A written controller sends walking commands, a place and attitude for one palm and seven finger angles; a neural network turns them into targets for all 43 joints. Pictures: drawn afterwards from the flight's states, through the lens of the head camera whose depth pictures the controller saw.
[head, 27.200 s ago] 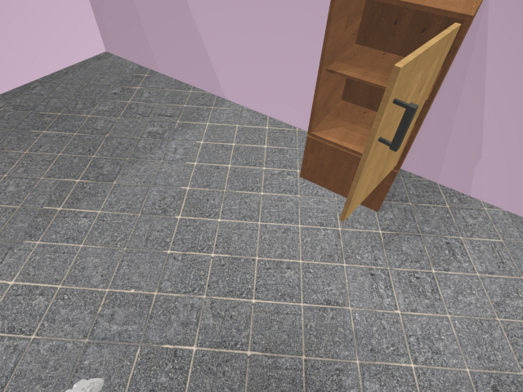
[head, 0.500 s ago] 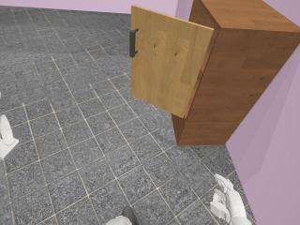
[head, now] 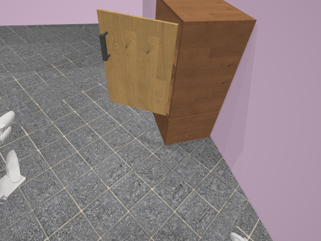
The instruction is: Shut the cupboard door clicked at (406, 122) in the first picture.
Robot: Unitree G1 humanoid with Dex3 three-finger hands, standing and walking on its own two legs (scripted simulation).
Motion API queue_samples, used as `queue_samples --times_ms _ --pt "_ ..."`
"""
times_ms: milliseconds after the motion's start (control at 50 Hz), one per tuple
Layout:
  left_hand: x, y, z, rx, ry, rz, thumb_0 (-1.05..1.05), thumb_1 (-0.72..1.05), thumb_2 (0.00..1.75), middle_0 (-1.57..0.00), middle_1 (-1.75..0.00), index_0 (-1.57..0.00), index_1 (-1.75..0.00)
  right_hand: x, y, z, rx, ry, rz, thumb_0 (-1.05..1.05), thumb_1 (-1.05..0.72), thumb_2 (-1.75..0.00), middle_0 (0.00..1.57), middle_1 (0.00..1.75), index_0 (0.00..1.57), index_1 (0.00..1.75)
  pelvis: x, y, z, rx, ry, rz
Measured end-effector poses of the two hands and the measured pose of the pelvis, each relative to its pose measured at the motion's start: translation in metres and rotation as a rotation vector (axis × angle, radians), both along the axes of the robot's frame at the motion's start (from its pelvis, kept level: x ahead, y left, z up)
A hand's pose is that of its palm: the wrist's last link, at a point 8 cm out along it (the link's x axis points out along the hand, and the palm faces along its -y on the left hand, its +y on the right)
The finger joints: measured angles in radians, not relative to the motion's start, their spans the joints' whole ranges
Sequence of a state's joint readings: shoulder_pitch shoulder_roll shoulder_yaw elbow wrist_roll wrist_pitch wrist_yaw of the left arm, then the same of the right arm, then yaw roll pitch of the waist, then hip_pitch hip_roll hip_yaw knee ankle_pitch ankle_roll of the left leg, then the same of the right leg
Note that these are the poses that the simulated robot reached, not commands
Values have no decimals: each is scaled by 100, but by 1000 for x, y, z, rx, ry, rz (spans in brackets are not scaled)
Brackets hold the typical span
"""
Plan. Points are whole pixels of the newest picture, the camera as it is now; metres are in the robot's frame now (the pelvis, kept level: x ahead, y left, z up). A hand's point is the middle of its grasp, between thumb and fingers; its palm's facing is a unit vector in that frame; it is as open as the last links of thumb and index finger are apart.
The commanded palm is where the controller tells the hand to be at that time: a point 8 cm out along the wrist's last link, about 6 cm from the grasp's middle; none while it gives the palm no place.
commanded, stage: stop stepping back and stand still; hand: left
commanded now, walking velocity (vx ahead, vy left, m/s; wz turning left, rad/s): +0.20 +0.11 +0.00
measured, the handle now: (105, 46) +1.07 +0.27 -0.02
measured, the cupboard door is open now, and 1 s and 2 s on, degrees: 57 57 57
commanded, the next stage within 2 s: let the arm hang, fingers relaxed in 1.24 s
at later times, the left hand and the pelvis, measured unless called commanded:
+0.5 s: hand (8, 160) +0.23 +0.27 +0.17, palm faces +0.46 -0.79 -0.40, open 7.4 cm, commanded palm +0.17 +0.31 +0.18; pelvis +0.03 +0.01 +0.00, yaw +1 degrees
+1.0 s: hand out of the picture +0.24 +0.31 +0.17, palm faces +0.46 -0.78 -0.42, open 7.4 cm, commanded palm +0.18 +0.34 +0.18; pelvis +0.04 +0.04 +0.01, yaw +0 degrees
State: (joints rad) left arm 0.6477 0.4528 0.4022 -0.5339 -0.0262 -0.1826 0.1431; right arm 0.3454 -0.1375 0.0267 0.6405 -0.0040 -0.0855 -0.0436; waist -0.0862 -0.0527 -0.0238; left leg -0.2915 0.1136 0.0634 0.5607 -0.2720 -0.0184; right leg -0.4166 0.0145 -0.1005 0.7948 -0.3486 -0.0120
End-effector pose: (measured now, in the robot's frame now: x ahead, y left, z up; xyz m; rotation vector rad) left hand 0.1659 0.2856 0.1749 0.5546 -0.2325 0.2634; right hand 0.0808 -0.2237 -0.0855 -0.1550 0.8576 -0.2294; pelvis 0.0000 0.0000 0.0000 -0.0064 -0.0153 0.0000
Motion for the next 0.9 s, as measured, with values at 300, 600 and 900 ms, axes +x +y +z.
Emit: queue_samples --times_ms 300,600,900 --pt "-13 23 16 -24 -74 268 1 89 90 -21 -31 -21 -30 65 -41 4 -51 -64 69 2 -91 -90 20 30 20 30 12 -8 8 43 -12 18" --pt "26 37 32 46 -143 144 1 89 90 -21 -31 -22 -30 139 23 29 -35 -181 160 2 -91 -90 20 30 20 30 39 12 3 -16 10 5" --pt "29 50 0 -83 -13 141 1 89 90 -21 -31 -22 -30 100 31 17 -51 -60 107 2 -91 -90 21 30 21 30 39 31 6 -17 14 2"
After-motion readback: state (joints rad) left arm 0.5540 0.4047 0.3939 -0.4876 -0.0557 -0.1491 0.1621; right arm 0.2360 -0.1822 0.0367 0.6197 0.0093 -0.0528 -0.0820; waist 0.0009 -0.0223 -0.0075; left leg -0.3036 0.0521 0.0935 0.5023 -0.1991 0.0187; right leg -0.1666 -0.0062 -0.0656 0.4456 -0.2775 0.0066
